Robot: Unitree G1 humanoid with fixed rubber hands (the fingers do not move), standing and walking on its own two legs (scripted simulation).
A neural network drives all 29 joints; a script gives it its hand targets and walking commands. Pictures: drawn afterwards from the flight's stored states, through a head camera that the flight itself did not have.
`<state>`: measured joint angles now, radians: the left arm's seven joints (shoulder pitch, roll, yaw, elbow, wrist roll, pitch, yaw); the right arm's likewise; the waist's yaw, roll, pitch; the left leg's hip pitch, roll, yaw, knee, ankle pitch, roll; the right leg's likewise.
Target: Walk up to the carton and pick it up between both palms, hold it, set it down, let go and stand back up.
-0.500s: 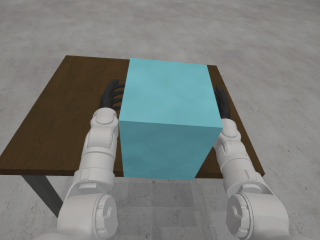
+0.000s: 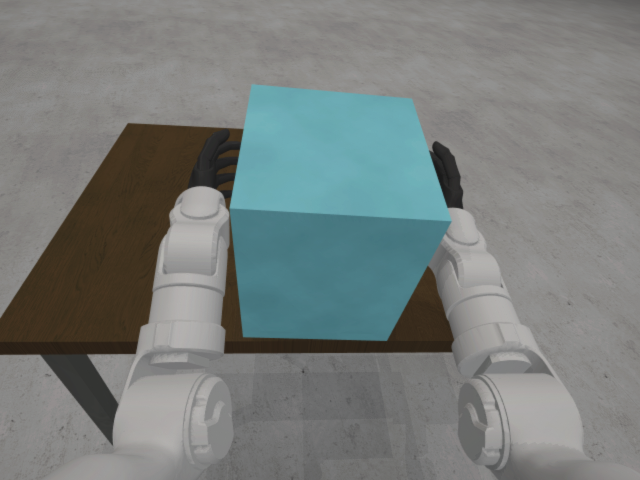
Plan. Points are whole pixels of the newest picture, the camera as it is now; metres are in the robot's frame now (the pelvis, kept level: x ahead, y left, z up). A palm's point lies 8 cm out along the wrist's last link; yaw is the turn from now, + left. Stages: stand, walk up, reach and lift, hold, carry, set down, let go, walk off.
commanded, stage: reach and lift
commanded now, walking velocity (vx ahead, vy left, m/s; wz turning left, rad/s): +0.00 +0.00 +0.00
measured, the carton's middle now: (324, 222) +0.40 -0.02 +0.14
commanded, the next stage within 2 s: hold in 1.20 s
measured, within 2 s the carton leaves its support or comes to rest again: neither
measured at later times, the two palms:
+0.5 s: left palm (194, 176) +0.38 +0.13 +0.22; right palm (446, 191) +0.38 -0.16 +0.21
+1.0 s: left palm (191, 168) +0.38 +0.14 +0.23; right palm (449, 177) +0.38 -0.16 +0.23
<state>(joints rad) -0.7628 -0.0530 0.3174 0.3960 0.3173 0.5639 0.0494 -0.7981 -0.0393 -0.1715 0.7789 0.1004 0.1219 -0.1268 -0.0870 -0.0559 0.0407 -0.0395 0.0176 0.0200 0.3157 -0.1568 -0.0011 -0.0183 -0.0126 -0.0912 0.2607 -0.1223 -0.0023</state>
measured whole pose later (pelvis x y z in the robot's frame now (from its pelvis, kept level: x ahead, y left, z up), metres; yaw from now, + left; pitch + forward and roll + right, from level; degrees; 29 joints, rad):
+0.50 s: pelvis -0.01 +0.00 +0.00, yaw +0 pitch -7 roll -1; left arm -0.82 -0.03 0.34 0.34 0.32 0.70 0.02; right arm -0.86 -0.05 -0.16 0.73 0.14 0.25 -0.16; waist -0.09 -0.05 0.02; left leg -0.04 0.01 0.02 0.33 -0.15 0.00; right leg -0.03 -0.01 -0.08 0.28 -0.12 0.00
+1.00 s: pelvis +0.01 +0.00 +0.00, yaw +0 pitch -8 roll -1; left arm -0.77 -0.03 0.33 0.23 0.30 0.77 0.01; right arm -0.85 -0.08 -0.05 0.64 0.26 0.36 -0.21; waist -0.11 -0.03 0.01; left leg -0.02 0.02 0.01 0.35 -0.19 0.00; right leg 0.01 0.00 -0.08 0.26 -0.14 0.00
